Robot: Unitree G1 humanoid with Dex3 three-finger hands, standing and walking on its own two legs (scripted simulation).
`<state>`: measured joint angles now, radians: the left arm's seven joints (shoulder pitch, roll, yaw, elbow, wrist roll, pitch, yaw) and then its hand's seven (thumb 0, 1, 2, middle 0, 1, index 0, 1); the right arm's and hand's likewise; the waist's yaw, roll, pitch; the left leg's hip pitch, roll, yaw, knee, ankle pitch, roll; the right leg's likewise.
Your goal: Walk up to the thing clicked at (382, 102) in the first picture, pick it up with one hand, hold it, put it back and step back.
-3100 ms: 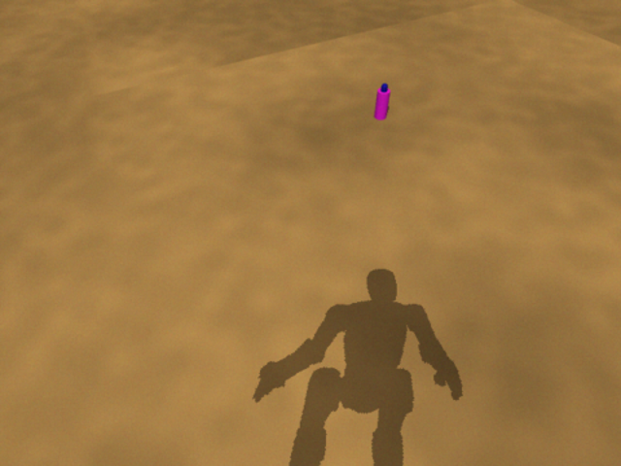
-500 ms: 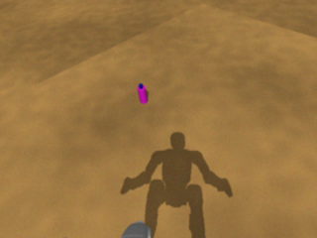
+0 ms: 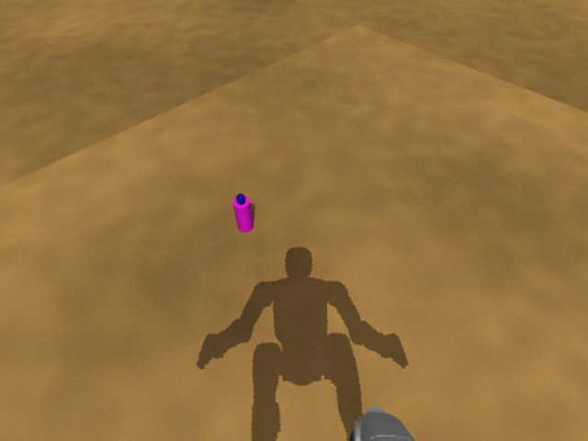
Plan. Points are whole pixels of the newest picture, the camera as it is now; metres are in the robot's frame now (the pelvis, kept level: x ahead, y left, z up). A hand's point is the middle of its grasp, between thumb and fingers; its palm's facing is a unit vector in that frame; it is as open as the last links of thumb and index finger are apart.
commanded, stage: walk up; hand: left
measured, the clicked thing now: (243, 211) +1.06 +0.25 -0.67
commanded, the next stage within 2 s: none
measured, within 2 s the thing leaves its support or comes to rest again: neither
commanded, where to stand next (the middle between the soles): +0.68 +0.03 m, yaw +0 degrees
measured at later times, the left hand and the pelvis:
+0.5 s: hand (140, 378) +0.24 +0.28 -0.14, palm faces +0.02 -0.92 -0.39, open 7.4 cm; pelvis +0.21 -0.01 +0.00, yaw +2 degrees
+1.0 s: hand (169, 254) +0.48 +0.28 -0.14, palm faces -0.05 -0.91 -0.42, open 7.4 cm; pelvis +0.40 +0.00 -0.02, yaw +0 degrees
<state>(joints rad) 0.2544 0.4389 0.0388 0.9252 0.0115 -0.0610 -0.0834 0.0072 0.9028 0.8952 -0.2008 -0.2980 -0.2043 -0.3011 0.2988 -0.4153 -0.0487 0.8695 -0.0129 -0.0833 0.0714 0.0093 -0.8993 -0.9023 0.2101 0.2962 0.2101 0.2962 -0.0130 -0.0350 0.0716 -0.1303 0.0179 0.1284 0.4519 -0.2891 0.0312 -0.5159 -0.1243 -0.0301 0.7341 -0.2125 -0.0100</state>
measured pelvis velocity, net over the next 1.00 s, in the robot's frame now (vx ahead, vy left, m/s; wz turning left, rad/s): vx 0.40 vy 0.00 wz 0.01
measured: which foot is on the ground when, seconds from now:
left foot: down 0.00-0.12, up 0.14-0.52, down 0.54-0.98, up 1.00-1.00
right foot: up 0.00-0.08, down 0.10-0.56, up 0.58-0.94, down 0.96-1.00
